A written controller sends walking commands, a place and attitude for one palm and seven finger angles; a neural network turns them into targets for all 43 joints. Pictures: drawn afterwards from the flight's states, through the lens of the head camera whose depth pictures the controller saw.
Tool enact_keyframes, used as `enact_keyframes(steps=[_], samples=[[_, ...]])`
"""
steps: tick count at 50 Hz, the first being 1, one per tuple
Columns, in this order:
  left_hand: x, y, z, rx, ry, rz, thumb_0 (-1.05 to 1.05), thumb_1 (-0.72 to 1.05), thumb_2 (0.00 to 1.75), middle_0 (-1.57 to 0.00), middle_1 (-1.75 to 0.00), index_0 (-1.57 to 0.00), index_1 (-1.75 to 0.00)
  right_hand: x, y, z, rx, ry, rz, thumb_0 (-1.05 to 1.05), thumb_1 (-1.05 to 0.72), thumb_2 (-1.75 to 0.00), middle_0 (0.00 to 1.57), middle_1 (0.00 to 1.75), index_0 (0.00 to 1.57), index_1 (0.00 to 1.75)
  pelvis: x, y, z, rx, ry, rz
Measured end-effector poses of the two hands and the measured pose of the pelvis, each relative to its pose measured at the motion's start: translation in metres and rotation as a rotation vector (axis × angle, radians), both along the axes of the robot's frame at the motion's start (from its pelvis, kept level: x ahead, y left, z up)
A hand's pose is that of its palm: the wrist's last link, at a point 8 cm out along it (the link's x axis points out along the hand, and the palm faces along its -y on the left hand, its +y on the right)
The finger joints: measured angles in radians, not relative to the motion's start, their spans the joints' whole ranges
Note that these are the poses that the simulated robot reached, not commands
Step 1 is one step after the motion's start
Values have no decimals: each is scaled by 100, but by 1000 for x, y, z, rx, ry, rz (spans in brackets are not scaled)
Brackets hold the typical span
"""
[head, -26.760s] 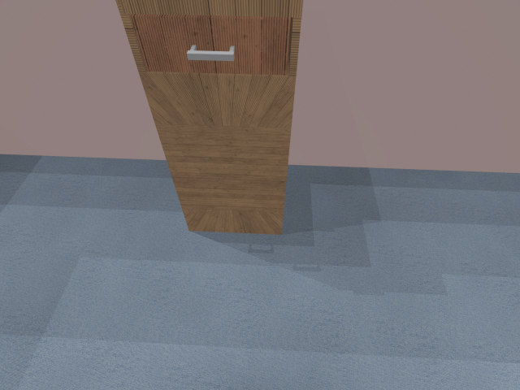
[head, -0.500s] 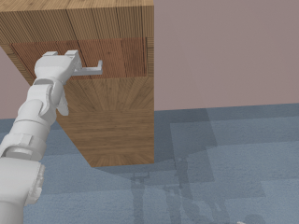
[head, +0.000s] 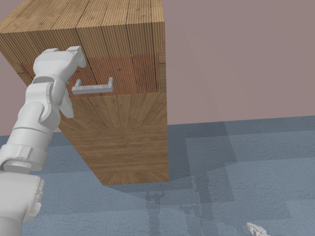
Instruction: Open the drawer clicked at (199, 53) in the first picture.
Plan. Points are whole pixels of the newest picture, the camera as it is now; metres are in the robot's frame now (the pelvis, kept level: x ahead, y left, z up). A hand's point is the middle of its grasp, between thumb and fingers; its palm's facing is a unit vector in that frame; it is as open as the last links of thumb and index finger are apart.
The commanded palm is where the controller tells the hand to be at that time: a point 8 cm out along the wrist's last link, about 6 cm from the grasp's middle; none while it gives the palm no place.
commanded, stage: lift the fingers back up to retry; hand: left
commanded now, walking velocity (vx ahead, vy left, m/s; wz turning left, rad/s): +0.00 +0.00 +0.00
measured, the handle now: (93, 85) +0.51 +0.22 +0.11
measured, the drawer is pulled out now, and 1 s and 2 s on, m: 0.00 0.00 0.00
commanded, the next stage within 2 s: re-aim the fingers above the handle in 0.10 s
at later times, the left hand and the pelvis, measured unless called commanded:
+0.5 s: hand (78, 88) +0.43 +0.22 +0.16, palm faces +0.02 +0.01 -1.00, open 13.9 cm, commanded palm +0.40 +0.22 +0.22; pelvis -0.01 -0.01 +0.00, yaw +1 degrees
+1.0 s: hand (74, 91) +0.43 +0.24 +0.15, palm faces -0.04 +0.02 -1.00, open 13.9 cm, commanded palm +0.41 +0.23 +0.22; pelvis -0.01 -0.02 +0.00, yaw +0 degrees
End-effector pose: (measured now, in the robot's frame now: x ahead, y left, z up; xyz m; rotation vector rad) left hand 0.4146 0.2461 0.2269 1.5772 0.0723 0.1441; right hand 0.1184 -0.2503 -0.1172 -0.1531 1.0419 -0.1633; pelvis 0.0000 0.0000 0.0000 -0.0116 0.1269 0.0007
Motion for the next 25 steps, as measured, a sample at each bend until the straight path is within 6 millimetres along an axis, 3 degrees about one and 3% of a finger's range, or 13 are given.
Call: enact_keyframes(steps=[11,20,25], samples=[[-11,-18,-22,-17,75,-121,0,-49,30,-32,-120,-32,-120,27,-3,11,-30,-62,42,1,-91,-90,20,30,20,30,0,-6,0,1,-9,14],[-13,-30,-4,-19,-38,-102,0,-49,30,-32,-120,-32,-120,21,-1,3,8,-34,60,0,-91,-90,20,30,20,30,-3,-9,1,3,-10,16],[-9,-27,-9,-4,20,-22,1,-49,30,-32,-120,-31,-120,13,0,0,25,-24,41,1,-91,-90,20,30,20,30,-6,-12,2,8,-17,11]])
